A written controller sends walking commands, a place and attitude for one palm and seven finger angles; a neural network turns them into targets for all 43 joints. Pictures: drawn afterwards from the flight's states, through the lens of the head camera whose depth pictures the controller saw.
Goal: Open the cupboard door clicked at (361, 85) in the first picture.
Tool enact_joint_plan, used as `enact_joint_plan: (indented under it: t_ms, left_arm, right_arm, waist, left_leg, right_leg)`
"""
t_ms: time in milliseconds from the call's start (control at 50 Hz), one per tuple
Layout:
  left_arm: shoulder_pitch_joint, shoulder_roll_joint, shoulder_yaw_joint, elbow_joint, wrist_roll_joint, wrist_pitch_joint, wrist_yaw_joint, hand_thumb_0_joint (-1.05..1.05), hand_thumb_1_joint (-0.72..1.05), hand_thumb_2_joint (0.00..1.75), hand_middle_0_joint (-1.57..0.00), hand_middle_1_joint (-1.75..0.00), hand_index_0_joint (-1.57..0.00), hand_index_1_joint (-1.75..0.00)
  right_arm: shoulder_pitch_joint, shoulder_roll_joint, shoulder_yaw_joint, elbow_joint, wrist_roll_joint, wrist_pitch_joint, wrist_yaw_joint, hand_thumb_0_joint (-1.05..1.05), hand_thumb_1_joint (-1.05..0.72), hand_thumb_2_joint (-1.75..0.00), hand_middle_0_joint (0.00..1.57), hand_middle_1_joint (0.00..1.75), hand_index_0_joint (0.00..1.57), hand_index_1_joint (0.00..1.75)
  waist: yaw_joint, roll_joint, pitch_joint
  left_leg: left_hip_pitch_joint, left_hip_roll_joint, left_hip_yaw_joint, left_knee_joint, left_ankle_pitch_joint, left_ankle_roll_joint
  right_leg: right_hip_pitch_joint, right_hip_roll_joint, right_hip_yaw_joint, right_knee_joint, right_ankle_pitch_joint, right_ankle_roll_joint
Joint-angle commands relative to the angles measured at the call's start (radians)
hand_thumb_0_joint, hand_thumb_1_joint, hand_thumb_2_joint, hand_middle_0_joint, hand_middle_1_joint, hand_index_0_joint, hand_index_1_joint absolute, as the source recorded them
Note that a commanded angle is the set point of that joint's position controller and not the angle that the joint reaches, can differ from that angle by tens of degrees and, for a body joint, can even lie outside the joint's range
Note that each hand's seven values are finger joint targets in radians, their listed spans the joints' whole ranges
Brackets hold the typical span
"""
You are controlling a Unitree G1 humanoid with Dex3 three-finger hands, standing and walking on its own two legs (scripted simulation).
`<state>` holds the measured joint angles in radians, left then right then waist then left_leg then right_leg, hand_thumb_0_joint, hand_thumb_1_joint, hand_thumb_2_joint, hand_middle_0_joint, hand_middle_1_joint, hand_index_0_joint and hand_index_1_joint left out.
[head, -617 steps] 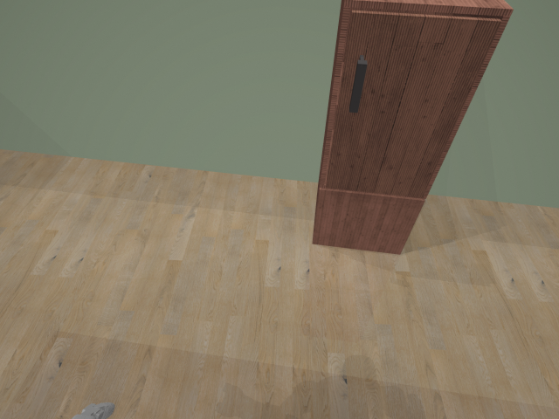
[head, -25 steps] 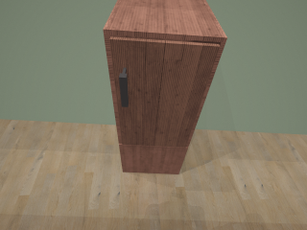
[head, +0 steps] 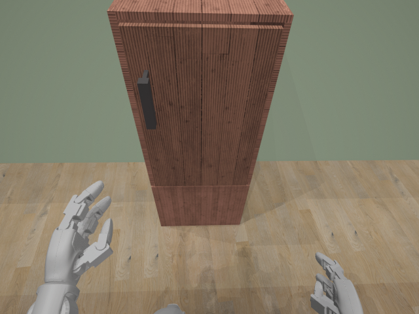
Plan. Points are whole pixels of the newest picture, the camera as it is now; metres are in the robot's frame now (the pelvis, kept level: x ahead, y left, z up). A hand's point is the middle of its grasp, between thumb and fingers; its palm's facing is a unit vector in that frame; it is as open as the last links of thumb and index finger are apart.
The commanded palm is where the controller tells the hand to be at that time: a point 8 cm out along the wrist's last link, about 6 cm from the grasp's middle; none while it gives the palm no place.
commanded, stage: raise the hand with hooked fingers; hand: left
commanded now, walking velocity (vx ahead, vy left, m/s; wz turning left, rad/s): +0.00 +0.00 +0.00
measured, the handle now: (148, 100) +0.59 +0.18 +0.08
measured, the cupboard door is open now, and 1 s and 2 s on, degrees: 0 0 0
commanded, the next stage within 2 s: move the hooked fingers beside the handle in 1.80 s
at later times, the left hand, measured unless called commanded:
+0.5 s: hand (96, 252) +0.23 +0.21 +0.03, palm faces +0.03 -1.00 -0.01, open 10.8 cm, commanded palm +0.19 +0.27 +0.04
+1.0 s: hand (50, 218) +0.26 +0.28 +0.08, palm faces +0.12 -0.99 -0.06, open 13.6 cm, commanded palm +0.23 +0.33 +0.08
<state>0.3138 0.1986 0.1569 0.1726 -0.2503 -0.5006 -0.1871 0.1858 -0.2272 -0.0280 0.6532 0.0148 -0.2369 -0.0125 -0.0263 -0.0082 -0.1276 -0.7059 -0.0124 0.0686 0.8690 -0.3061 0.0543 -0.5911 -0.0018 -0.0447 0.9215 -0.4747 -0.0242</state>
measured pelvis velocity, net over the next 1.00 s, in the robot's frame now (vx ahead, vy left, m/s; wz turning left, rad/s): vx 0.01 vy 0.02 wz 0.02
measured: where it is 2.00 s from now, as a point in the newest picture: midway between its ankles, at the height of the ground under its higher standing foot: outside the picture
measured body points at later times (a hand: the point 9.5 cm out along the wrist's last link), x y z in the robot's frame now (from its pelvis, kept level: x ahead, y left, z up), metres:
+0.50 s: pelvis +0.01 -0.02 -0.02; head +0.05 -0.02 +0.43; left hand +0.22 +0.27 +0.03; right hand +0.18 -0.23 -0.11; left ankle +0.07 +0.09 -0.69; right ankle -0.01 -0.10 -0.69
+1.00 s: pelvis +0.01 +0.02 +0.00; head +0.03 +0.04 +0.45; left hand +0.25 +0.33 +0.09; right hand +0.19 -0.21 -0.06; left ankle +0.07 +0.09 -0.69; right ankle +0.00 -0.10 -0.69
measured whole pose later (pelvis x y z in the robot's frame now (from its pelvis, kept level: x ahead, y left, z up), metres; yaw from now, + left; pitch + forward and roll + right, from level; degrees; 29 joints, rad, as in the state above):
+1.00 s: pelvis +0.01 +0.02 +0.00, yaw +1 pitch +8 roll -4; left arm 0.16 0.36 0.33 0.16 -0.34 -0.28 -0.31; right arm 0.24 -0.25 0.05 0.55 0.06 -0.21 -0.08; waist 0.00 0.03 -0.10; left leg -0.71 0.00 0.02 0.90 -0.34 0.07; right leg -0.54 0.02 -0.09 0.86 -0.45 0.00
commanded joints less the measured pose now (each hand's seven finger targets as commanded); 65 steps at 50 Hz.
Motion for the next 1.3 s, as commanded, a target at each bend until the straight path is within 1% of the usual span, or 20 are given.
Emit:
enact_joint_plan:
  t_ms: [0,60,120,140,200,240,300,360,400,440,520,540,580,660,740,840,920,1020,1140,1280]
  left_arm:
    - [0.321,0.112,0.125,-0.047,-0.072,-0.034,-0.18,0.0,0.53,0.74,-0.23,-0.54,-0.23,-0.54]
    - [0.152,0.186,0.167,-0.334,-0.09,0.002,-0.139,0.0,0.46,0.71,-0.23,-0.58,-0.23,-0.58]
    - [0.019,0.204,0.163,-0.599,-0.07,-0.099,-0.048,0.0,0.39,0.68,-0.24,-0.63,-0.24,-0.63]
    - [-0.037,0.216,0.147,-0.656,-0.063,-0.135,-0.032,0.0,0.36,0.67,-0.24,-0.64,-0.24,-0.64]
    - [-0.036,0.153,0.057,-0.575,-0.048,-0.191,-0.057,0.0,0.29,0.64,-0.24,-0.69,-0.24,-0.69]
    - [-0.045,0.157,0.036,-0.456,-0.06,-0.155,-0.12,0.0,0.25,0.62,-0.25,-0.72,-0.25,-0.72]
    - [0.04,0.223,0.111,-0.256,-0.079,0.016,-0.21,0.0,0.18,0.59,-0.25,-0.76,-0.25,-0.76]
    - [0.1,0.277,0.222,-0.242,-0.139,0.209,-0.248,0.0,0.11,0.56,-0.26,-0.81,-0.26,-0.81]
    - [0.083,0.308,0.305,-0.306,-0.171,0.249,-0.204,0.0,0.06,0.54,-0.26,-0.84,-0.26,-0.84]
    - [0.083,0.297,0.351,-0.346,-0.181,0.214,-0.135,0.0,0.01,0.52,-0.26,-0.87,-0.26,-0.87]
    - [0.046,0.224,0.259,-0.368,-0.129,0.069,-0.061,0.0,-0.08,0.48,-0.27,-0.93,-0.27,-0.93]
    - [0.015,0.215,0.224,-0.331,-0.116,0.048,-0.069,0.0,-0.1,0.47,-0.27,-0.94,-0.27,-0.94]
    - [-0.015,0.214,0.187,-0.267,-0.098,0.024,-0.106,0.0,-0.15,0.45,-0.27,-0.98,-0.27,-0.98]
    - [-0.066,0.274,0.196,-0.252,-0.123,0.061,-0.183,0.0,-0.24,0.41,-0.28,-1.03,-0.28,-1.03]
    - [-0.156,0.379,0.287,-0.349,-0.132,0.081,-0.152,0.0,-0.34,0.37,-0.29,-1.1,-0.29,-1.1]
    - [-0.189,0.343,0.287,-0.292,-0.123,0.086,-0.082,0.0,-0.45,0.32,-0.3,-1.17,-0.3,-1.17]
    - [-0.246,0.311,0.228,-0.152,-0.107,0.175,-0.127,0.0,-0.5,0.3,-0.3,-1.2,-0.3,-1.2]
    - [-0.386,0.381,0.256,-0.133,-0.11,0.241,-0.195,0.0,-0.5,0.3,-0.3,-1.2,-0.3,-1.2]
    - [-0.549,0.465,0.337,-0.138,-0.117,0.175,-0.183,0.0,-0.5,0.3,-0.3,-1.2,-0.3,-1.2]
    - [-0.614,0.471,0.305,0.029,-0.103,0.26,-0.254,0.0,-0.5,0.3,-0.3,-1.2,-0.3,-1.2]
  right_arm:
    - [-0.13,-0.158,-0.064,-0.283,0.021,-0.032,0.008,0.0,-0.9,-0.9,0.2,0.3,0.2,0.3]
    - [-0.094,-0.142,-0.063,-0.329,0.012,-0.016,-0.018,0.0,-0.9,-0.9,0.2,0.3,0.2,0.3]
    - [-0.025,-0.106,-0.054,-0.287,-0.003,-0.015,-0.039,0.0,-0.9,-0.9,0.2,0.3,0.2,0.3]
    - [-0.008,-0.11,-0.049,-0.27,-0.012,-0.014,-0.047,0.0,-0.9,-0.9,0.2,0.3,0.2,0.3]
    - [0.004,-0.12,-0.039,-0.215,-0.011,-0.028,-0.058,0.0,-0.9,-0.9,0.2,0.3,0.2,0.3]
    - [-0.003,-0.139,-0.026,-0.199,0.0,-0.035,-0.064,0.0,-0.9,-0.9,0.2,0.3,0.2,0.3]
    - [-0.011,-0.151,-0.024,-0.217,0.028,-0.021,-0.08,0.0,-0.9,-0.9,0.2,0.3,0.2,0.3]
    - [-0.035,-0.144,-0.017,-0.276,0.046,0.01,-0.089,0.0,-0.9,-0.9,0.2,0.3,0.2,0.3]
    - [-0.044,-0.128,-0.013,-0.288,0.041,0.022,-0.094,0.0,-0.9,-0.9,0.2,0.3,0.2,0.3]
    - [-0.044,-0.108,-0.013,-0.272,0.03,0.02,-0.092,0.0,-0.9,-0.9,0.2,0.3,0.2,0.3]
    - [0.0,-0.111,-0.023,-0.225,0.015,0.001,-0.069,0.0,-0.9,-0.9,0.2,0.3,0.2,0.3]
    - [0.003,-0.124,-0.02,-0.219,0.013,-0.001,-0.066,0.0,-0.9,-0.9,0.2,0.3,0.2,0.3]
    - [0.025,-0.144,-0.022,-0.204,0.015,-0.011,-0.061,0.0,-0.9,-0.9,0.2,0.3,0.2,0.3]
    - [0.03,-0.177,-0.024,-0.227,0.037,-0.028,-0.074,0.0,-0.9,-0.9,0.2,0.3,0.2,0.3]
    - [0.03,-0.179,-0.013,-0.232,0.036,-0.037,-0.09,0.0,-0.9,-0.9,0.2,0.3,0.2,0.3]
    - [0.029,-0.174,-0.001,-0.221,0.032,-0.029,-0.082,0.0,-0.9,-0.9,0.2,0.3,0.2,0.3]
    - [0.028,-0.187,0.004,-0.227,0.042,-0.011,-0.081,0.0,-0.9,-0.9,0.2,0.3,0.2,0.3]
    - [0.03,-0.196,0.009,-0.24,0.045,-0.006,-0.095,0.0,-0.9,-0.9,0.2,0.3,0.2,0.3]
    - [0.029,-0.194,0.021,-0.217,0.032,-0.009,-0.1,0.0,-0.9,-0.9,0.2,0.3,0.2,0.3]
    - [0.038,-0.205,0.019,-0.21,0.046,-0.001,-0.107,0.0,-0.9,-0.9,0.2,0.3,0.2,0.3]
  waist:
    - [0.127,0.022,-0.115]
    - [0.093,0.107,-0.223]
    - [0.039,0.195,-0.248]
    - [0.014,0.159,-0.228]
    - [-0.037,0.178,-0.16]
    - [-0.061,0.138,-0.097]
    - [-0.023,-0.013,-0.126]
    - [0.059,-0.019,-0.243]
    - [0.085,-0.024,-0.286]
    - [0.1,-0.034,-0.281]
    - [0.044,0.016,-0.168]
    - [0.022,-0.001,-0.117]
    - [0.0,0.032,-0.113]
    - [0.012,0.062,-0.154]
    - [0.043,0.13,-0.226]
    - [0.032,0.127,-0.141]
    - [0.013,0.12,-0.076]
    - [0.016,0.085,-0.128]
    - [0.025,0.132,-0.14]
    - [0.02,0.142,-0.125]
  left_leg:
    - [0.019,-0.021,-0.054,0.028,-0.006,-0.049]
    - [0.032,-0.001,-0.067,0.068,-0.022,-0.031]
    - [0.1,0.022,-0.099,0.112,0.058,-0.017]
    - [0.082,0.029,-0.115,0.132,0.06,-0.013]
    - [0.05,0.037,-0.129,0.179,0.033,-0.01]
    - [-0.004,0.039,-0.142,0.195,-0.007,-0.008]
    - [-0.088,0.03,-0.12,0.182,-0.035,-0.006]
    - [-0.038,0.008,-0.103,0.13,0.043,-0.008]
    - [0.006,0.013,-0.109,0.099,0.089,-0.014]
    - [0.044,0.024,-0.123,0.073,0.142,-0.018]
    - [0.11,0.029,-0.115,0.029,0.147,-0.021]
    - [0.087,0.029,-0.121,0.041,0.121,-0.018]
    - [0.078,0.028,-0.122,0.039,0.071,-0.016]
    - [0.117,0.026,-0.122,-0.011,-0.004,-0.012]
    - [0.231,0.036,-0.149,-0.082,0.017,-0.017]
    - [0.276,0.048,-0.189,-0.147,-0.031,-0.031]
    - [0.267,0.047,-0.195,-0.186,-0.098,-0.035]
    - [0.318,0.041,-0.185,-0.197,-0.043,-0.028]
    - [0.406,0.046,-0.217,-0.232,-0.033,-0.043]
    - [0.408,0.042,-0.213,-0.266,-0.073,-0.038]
  right_leg:
    - [-0.084,0.004,0.024,-0.059,0.066,-0.019]
    - [-0.11,0.014,0.072,-0.056,0.031,-0.004]
    - [-0.143,0.028,0.082,-0.039,0.128,-0.007]
    - [-0.18,0.039,0.079,-0.019,0.139,-0.008]
    - [-0.279,0.044,0.066,-0.009,0.099,-0.009]
    - [-0.29,0.049,0.07,-0.025,0.064,-0.004]
    - [-0.174,0.018,0.145,-0.116,0.025,0.03]
    - [0.031,-0.018,0.174,-0.159,0.149,0.056]
    - [0.091,-0.029,0.16,-0.153,0.242,0.072]
    - [0.093,-0.01,0.118,-0.124,0.344,0.068]
    - [-0.06,0.03,0.021,-0.089,0.299,0.031]
    - [-0.097,0.033,0.025,-0.088,0.261,0.031]
    - [-0.144,0.033,0.023,-0.094,0.168,0.022]
    - [-0.109,0.028,0.043,-0.16,0.044,0.015]
    - [-0.058,0.041,0.0,-0.149,0.081,-0.004]
    - [-0.077,0.052,-0.035,-0.154,0.086,-0.01]
    - [-0.082,0.046,-0.036,-0.19,0.077,-0.003]
    - [-0.023,0.047,-0.028,-0.233,0.109,-0.004]
    - [-0.02,0.056,-0.027,-0.235,0.112,-0.017]
    - [0.001,0.045,-0.025,-0.273,0.111,-0.013]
